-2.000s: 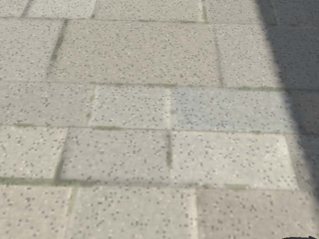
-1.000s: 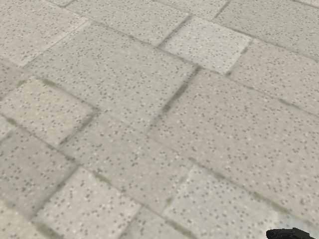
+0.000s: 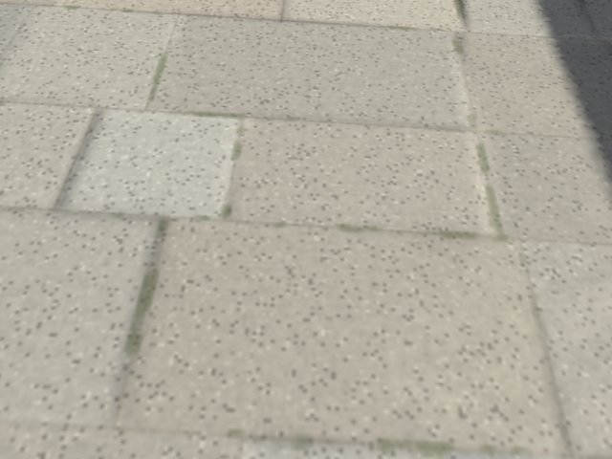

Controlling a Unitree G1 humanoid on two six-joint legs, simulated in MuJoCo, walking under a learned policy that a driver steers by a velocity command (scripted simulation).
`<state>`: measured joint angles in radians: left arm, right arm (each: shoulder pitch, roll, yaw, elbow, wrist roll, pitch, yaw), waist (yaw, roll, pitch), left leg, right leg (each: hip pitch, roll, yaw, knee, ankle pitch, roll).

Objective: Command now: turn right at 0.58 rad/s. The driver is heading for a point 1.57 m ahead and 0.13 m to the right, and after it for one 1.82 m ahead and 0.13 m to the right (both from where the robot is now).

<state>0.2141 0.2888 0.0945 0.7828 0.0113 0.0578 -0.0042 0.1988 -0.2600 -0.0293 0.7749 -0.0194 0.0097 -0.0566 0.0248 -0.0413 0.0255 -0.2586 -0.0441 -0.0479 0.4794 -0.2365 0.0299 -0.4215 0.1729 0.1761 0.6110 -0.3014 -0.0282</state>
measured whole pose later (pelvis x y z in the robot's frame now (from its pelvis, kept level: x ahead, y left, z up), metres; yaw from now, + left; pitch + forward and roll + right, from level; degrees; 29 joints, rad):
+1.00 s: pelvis -0.02 -0.01 +0.01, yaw -17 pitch -2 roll +0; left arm 0.21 0.24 0.01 1.00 0.01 0.01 0.02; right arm 0.23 -0.22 -0.01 0.98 -0.01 0.00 -0.03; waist 0.00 -0.01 0.04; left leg -0.12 -0.01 0.00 0.38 -0.22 0.01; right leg -0.13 0.06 0.03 0.36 -0.20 -0.04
